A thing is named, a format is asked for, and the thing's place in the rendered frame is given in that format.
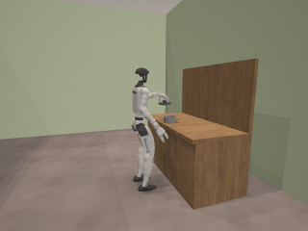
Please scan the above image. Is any robot head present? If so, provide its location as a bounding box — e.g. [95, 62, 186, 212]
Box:
[135, 67, 149, 88]

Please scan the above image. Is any table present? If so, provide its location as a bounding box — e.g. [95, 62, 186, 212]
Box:
[147, 58, 259, 210]

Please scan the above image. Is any left robot forearm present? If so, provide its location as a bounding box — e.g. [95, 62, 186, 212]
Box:
[148, 91, 161, 99]

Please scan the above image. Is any left robot hand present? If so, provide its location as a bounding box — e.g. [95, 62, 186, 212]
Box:
[159, 93, 169, 103]

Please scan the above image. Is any right robot hand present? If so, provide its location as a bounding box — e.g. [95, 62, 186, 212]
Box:
[156, 127, 168, 142]

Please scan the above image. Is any lid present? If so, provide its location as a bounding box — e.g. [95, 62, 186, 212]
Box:
[158, 102, 171, 106]

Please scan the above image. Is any robot right foot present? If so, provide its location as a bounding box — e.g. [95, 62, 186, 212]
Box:
[138, 184, 157, 192]

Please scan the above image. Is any pot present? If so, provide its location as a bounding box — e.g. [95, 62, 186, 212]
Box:
[162, 115, 178, 124]

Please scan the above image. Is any right robot forearm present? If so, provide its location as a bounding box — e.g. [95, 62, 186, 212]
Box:
[141, 107, 160, 130]

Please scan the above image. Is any robot right upper arm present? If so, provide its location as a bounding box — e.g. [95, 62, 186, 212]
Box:
[139, 88, 149, 115]

